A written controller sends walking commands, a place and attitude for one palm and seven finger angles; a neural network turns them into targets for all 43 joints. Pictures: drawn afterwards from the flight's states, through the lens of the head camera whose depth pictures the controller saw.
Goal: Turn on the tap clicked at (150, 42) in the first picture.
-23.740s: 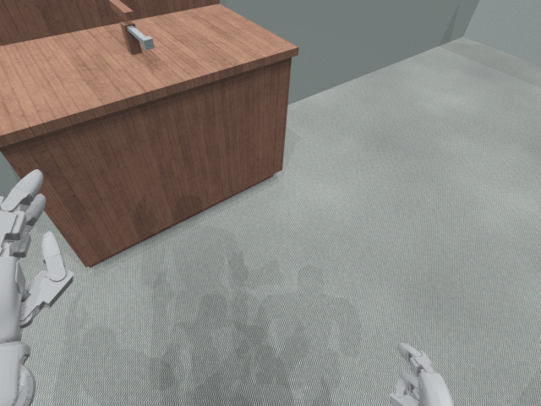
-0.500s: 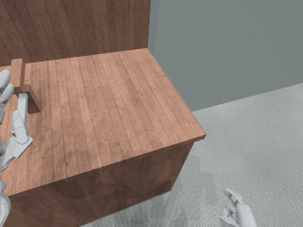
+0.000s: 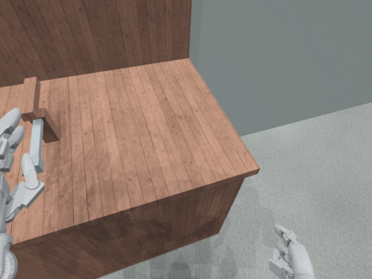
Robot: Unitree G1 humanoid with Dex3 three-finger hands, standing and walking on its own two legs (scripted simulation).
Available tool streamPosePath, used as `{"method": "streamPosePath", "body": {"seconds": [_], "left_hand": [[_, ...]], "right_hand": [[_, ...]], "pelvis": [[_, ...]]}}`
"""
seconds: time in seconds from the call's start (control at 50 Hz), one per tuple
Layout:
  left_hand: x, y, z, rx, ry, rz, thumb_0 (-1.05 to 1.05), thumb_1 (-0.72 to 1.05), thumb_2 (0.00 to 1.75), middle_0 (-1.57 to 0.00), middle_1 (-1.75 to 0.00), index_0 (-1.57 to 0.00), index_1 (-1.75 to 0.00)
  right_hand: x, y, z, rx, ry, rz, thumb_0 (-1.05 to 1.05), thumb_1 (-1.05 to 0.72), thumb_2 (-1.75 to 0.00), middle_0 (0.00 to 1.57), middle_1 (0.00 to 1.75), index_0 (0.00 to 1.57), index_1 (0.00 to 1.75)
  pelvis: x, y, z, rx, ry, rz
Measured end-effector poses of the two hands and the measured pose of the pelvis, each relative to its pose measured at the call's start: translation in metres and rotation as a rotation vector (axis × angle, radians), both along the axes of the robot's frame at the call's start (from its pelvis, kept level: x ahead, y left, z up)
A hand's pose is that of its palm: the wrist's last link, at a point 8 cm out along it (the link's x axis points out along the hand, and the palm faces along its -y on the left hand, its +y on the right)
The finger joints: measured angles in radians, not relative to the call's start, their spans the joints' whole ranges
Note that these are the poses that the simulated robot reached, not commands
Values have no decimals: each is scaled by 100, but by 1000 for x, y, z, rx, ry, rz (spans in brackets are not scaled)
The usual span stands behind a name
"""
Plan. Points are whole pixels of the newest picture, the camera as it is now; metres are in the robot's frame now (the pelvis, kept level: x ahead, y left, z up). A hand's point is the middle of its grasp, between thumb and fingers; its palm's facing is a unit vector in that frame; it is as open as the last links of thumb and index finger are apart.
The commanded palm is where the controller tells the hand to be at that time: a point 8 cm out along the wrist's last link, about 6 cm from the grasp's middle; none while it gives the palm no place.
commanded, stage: come to a stop and stand still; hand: left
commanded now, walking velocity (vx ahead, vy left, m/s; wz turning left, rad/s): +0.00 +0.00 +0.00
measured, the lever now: (34, 165) +0.31 +0.36 +0.05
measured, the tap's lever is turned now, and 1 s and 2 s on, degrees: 0 0 0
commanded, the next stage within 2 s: look again from close up in 0.62 s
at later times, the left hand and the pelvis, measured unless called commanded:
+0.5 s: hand out of the picture +0.18 +0.34 +0.18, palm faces +0.49 -0.81 -0.32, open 7.4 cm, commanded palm +0.13 +0.35 +0.18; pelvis -0.03 +0.07 +0.00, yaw +0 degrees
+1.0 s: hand (12, 171) +0.23 +0.29 +0.17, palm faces +0.40 -0.84 -0.37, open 7.4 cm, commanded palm +0.17 +0.33 +0.18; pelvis +0.01 +0.04 +0.01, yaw +0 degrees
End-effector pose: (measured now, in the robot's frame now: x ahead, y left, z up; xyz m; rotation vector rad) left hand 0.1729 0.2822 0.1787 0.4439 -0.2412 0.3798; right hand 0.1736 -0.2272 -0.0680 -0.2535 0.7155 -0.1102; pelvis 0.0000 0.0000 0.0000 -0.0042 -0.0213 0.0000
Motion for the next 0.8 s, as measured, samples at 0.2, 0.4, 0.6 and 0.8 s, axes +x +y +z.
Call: {"method": "streamPosePath", "body": {"seconds": [0.2, 0.4, 0.6, 0.8], "left_hand": [[9, 50, 8, 7, -124, -33, 1, 89, 90, -20, -31, -20, -30], [-23, 77, -4, 68, -73, -61, 1, 88, 90, -22, -31, -22, -30], [-27, 78, 1, -12, -160, -10, 1, 89, 90, -20, -31, -20, -30], [-9, 73, -8, 19, -74, -17, 1, 89, 90, -21, -31, -21, -30]], "right_hand": [[-39, 33, 5, 26, -47, -2, 1, -90, -90, 20, 30, 20, 30], [-67, 77, 0, 46, -2, 18, 1, -90, -90, 20, 30, 20, 30], [-45, 90, 7, 53, -52, 94, 1, -90, -90, 20, 30, 20, 30], [-21, 76, 16, 27, -72, 85, 1, -90, -90, 20, 30, 20, 30]], "pelvis": [[-23, 42, -1, -7, -21, -42], [-34, 61, -2, -14, -39, -16], [-31, 69, 0, -22, -41, -6], [-17, 59, 2, -18, -22, 2]]}}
